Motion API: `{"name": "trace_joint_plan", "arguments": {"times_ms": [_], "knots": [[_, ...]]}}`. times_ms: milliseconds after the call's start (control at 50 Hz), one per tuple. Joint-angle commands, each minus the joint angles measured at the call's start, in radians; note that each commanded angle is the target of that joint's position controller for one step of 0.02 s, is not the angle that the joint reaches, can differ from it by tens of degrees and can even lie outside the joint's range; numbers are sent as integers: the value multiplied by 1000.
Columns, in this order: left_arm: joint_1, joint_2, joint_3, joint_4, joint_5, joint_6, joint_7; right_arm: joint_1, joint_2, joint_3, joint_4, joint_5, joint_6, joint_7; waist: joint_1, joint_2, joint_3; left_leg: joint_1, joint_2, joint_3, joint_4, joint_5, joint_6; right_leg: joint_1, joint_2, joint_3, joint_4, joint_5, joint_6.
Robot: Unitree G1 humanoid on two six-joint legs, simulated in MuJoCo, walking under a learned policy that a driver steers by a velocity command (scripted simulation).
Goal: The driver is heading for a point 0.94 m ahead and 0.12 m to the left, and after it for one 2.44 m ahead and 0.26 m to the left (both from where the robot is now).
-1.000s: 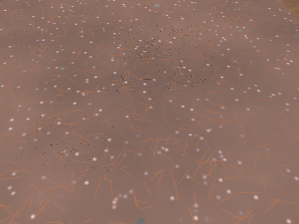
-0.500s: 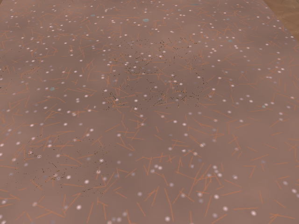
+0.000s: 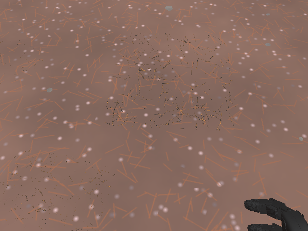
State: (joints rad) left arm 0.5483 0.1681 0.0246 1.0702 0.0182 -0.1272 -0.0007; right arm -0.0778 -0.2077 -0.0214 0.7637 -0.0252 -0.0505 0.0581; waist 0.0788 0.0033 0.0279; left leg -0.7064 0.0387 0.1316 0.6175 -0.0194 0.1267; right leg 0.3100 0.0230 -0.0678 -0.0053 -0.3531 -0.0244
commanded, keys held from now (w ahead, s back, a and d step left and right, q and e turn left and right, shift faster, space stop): w+shift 0.56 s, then w+q+shift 0.20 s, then q+shift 0.18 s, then shift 0.06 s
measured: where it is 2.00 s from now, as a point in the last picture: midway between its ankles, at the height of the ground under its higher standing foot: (172, 97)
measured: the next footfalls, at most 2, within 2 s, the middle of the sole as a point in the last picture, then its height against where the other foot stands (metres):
left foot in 0.04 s outside the picture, level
right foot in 0.52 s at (187, 169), level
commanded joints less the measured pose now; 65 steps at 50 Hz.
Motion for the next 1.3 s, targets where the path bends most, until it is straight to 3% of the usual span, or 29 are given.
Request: {"name": "trace_joint_plan", "arguments": {"times_ms": [20,40,60,80,100,160,220,320,440,480,520,540,560,580,620,680,780,880,900,920,940,960,980,1000,1020,1060,1120,1220,1300], "knots": [[-16,239,47,-32,23,13,22,212,-140,-45,4,3,-15,-30,-201,-173,-86,397,-130,37,-6,-151,61,-109,-264,-14,466,1397,-116],[-58,256,56,-43,24,28,26,440,-176,-65,75,0,-18,-43,-308,-153,-186,645,-123,19,-72,-152,76,-206,-237,-32,752,1304,-105],[-62,192,44,-71,23,28,20,615,-257,-91,113,-22,-20,-58,-345,-71,-303,933,73,-209,-39,-449,96,-471,-173,-14,1105,902,-113],[29,38,16,-109,-37,6,-14,586,-312,-110,124,-33,-20,-48,-192,289,-409,1152,330,-853,-276,-818,185,-880,45,82,1476,-26,-72],[-63,137,32,-134,-36,-7,-9,498,-264,-105,117,-20,-21,-31,-192,158,-327,1088,306,-946,-398,-797,173,-1018,2,186,1537,4,-113],[-240,108,25,-189,-2,3,-15,392,-94,-60,156,-19,-53,-34,-98,-56,-43,652,200,-527,-418,-422,99,-967,-129,167,1381,138,-117],[-242,67,9,-210,26,49,-44,421,-73,-44,191,7,-76,-44,-33,16,38,490,149,-397,-502,-403,84,-957,-173,145,1288,140,-72],[-541,95,-11,-329,23,50,-59,514,-94,-36,197,23,-95,-34,-86,-1,156,441,45,-179,-593,-18,63,-1006,-170,8,889,412,-34],[-635,133,-15,-369,6,40,-50,612,-186,-38,227,26,-98,-56,-102,70,74,799,104,-91,-536,808,2,-810,-15,-99,552,504,-103],[-458,194,10,-330,5,42,-30,593,-234,-48,232,-3,-73,-76,3,135,-57,890,143,-91,-271,1071,-9,-639,48,-74,555,351,-130],[-65,272,53,-212,12,52,3,511,-244,-58,218,-20,-46,-89,192,129,-226,735,118,-70,255,878,-3,-252,-2,-10,537,212,-167],[29,353,78,-193,39,55,18,539,-116,-33,181,-7,-51,-71,149,-72,-312,417,-2,-77,669,184,-3,-4,-241,278,568,-56,-207],[-31,361,87,-193,43,54,-3,664,-55,-20,151,57,-73,-51,17,-313,-432,97,-146,-218,932,-434,-18,161,-422,879,344,-215,-317],[-156,273,79,-208,30,49,-18,544,-124,-27,136,49,-72,-66,9,-119,-275,1,-42,-248,915,-317,14,37,-370,776,274,-264,-268],[-242,151,52,-194,35,26,-23,433,-108,-23,120,35,-63,-59,-43,68,-60,46,34,-234,787,-208,13,-291,-318,495,215,-73,-204],[-214,110,32,-141,11,-4,-15,446,-51,-13,106,-1,-10,-24,-118,-18,29,113,93,-239,702,-177,-14,-504,-245,261,136,41,-113],[-179,128,26,-128,-3,-35,-25,199,-49,-1,0,13,6,-3,-97,-34,137,34,61,-94,431,70,-27,-551,-136,-95,100,642,1],[-135,219,27,-142,-32,-37,38,210,-59,8,8,-10,-22,20,-119,-71,37,307,-114,118,8,269,-15,-409,-137,-203,353,1213,49],[-178,343,54,-185,-36,-7,78,219,-136,-37,-30,70,-41,26,-155,-195,-70,398,-129,43,64,197,-14,-379,-165,-153,477,1398,87],[-262,352,63,-220,-27,15,97,373,-224,-70,-3,79,-37,25,-255,-191,-155,525,-137,1,43,171,8,-378,-179,-136,650,1400,107],[-347,338,65,-256,-17,29,97,588,-289,-104,57,72,-27,10,-353,-151,-224,727,-108,-68,-30,260,43,-454,-159,-124,928,1253,115],[-404,256,52,-269,-24,31,71,651,-278,-107,78,66,-12,-26,-383,134,-158,865,-14,-176,-224,465,96,-647,35,-143,1396,302,155],[-222,100,9,-320,6,5,46,502,-291,-73,44,-15,-24,-34,-154,328,-224,1018,150,-505,-3,1084,186,-950,93,44,1716,-327,136],[-98,136,4,-320,-13,-14,21,470,-275,-68,-28,-56,-29,-30,-141,197,-499,1108,305,-700,-31,1100,346,-942,55,253,1798,-331,107],[-124,185,14,-358,-51,-14,10,357,-274,-82,-77,-45,-25,-28,-110,43,-471,1027,318,-759,-156,708,395,-1016,39,253,1738,-232,76],[-207,240,38,-348,-33,26,29,210,-193,-58,-112,40,-24,-31,-36,-193,-213,637,225,-654,-276,297,292,-994,-63,193,1548,-118,74],[-233,218,44,-374,-15,78,55,238,-185,-51,-86,31,-28,-34,-20,-84,-77,310,112,-456,-289,496,222,-848,-110,152,1314,-79,104],[-330,153,26,-416,-11,84,71,299,-190,-57,-65,33,9,-73,-70,38,-220,496,44,-311,-200,632,126,-895,-91,129,1007,153,121],[-430,161,25,-446,-19,89,58,291,-169,-50,-71,27,41,-84,-109,88,-197,510,62,-334,-189,442,90,-861,-86,128,828,218,119]]}}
